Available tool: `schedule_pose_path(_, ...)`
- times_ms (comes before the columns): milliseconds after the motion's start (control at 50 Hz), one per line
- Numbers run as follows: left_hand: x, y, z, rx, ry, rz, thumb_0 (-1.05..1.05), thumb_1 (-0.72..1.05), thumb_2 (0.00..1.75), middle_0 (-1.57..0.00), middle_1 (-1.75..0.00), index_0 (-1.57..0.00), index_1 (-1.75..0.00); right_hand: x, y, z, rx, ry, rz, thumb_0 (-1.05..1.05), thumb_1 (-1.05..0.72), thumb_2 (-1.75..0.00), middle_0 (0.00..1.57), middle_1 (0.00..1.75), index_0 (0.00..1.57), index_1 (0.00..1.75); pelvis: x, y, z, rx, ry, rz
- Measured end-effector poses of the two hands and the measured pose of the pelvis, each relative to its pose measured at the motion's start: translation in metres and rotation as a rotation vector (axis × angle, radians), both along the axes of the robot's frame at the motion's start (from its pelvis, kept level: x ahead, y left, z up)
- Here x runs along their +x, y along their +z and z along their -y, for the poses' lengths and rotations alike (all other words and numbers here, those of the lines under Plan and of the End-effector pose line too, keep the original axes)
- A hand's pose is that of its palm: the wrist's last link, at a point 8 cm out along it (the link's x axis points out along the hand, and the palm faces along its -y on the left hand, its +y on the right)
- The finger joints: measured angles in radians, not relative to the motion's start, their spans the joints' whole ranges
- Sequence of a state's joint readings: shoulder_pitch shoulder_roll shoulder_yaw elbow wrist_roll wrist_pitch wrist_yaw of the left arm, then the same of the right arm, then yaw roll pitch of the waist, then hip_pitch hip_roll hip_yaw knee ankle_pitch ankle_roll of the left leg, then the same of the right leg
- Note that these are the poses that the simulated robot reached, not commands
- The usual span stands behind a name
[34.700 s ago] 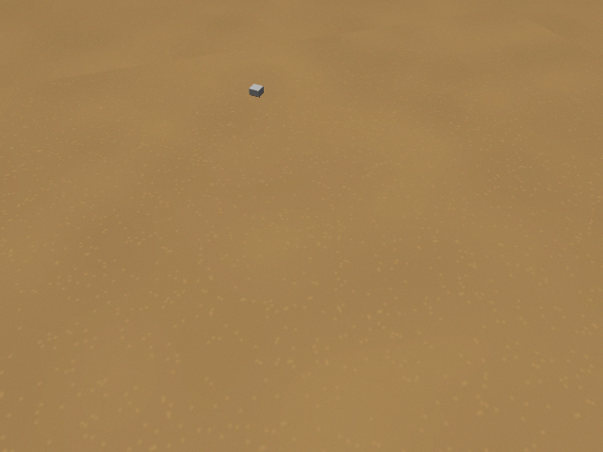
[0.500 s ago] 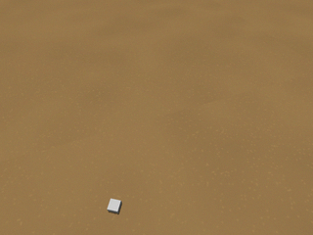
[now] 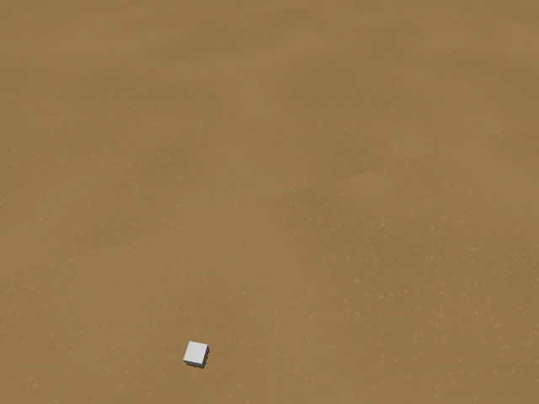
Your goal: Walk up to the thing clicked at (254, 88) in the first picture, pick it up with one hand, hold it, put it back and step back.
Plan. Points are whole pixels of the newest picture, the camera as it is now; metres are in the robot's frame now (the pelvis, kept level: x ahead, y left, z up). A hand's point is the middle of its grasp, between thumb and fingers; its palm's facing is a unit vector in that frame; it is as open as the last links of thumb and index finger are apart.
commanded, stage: stand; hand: left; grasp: from above
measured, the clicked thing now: (196, 353) +0.40 +0.27 -0.76
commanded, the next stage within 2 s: step back in 0.34 s
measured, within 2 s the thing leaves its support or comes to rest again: neither
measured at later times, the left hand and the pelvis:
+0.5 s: hand out of the picture +0.08 +0.26 -0.16, palm faces -0.02 -0.93 -0.38, open 7.4 cm; pelvis -0.02 +0.00 -0.01, yaw +0 degrees
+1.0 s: hand out of the picture +0.03 +0.29 -0.18, palm faces -0.05 -0.94 -0.35, open 7.4 cm; pelvis -0.11 +0.03 -0.02, yaw -1 degrees
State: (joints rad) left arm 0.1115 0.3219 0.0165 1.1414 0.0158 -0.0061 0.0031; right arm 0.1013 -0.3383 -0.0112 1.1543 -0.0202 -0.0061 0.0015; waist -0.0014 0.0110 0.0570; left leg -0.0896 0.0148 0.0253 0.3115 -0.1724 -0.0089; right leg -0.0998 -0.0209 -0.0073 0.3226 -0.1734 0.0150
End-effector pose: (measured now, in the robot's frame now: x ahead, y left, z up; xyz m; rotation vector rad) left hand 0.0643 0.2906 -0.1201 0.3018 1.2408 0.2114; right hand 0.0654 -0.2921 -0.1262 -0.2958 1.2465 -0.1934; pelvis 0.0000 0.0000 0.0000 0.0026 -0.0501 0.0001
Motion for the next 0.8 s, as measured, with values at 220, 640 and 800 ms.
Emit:
schedule_pose_path(220, 0.007, 0.001, 0.0, 0.002, -0.012, 0.019, 0.01, 0.91, 0.9, -0.2, -0.3, -0.2, -0.3, 0.003, 0.002, 0.002, -0.003, 0.001, 0.01, 0.0, -0.9, -0.9, 0.2, 0.3, 0.21, 0.3, 0.001, 0.0, 0.001, -0.001, 0.001, -0.003)
schedule_pose_path(640, -0.006, -0.009, -0.019, 0.075, -0.063, 0.036, 0.01, 0.91, 0.9, -0.2, -0.3, -0.2, -0.3, -0.019, -0.01, 0.034, -0.05, -0.02, 0.03, 0.0, -0.9, -0.9, 0.2, 0.3, 0.21, 0.3, -0.048, -0.024, 0.006, 0.003, -0.007, -0.019)
schedule_pose_path(800, -0.012, -0.019, -0.03, 0.061, -0.099, 0.092, 0.01, 0.9, 0.9, -0.2, -0.3, -0.2, -0.3, -0.066, -0.007, 0.02, -0.083, -0.012, -0.004, 0.0, -0.91, -0.9, 0.2, 0.3, 0.2, 0.3, -0.078, -0.03, -0.014, 0.007, 0.0, -0.031)
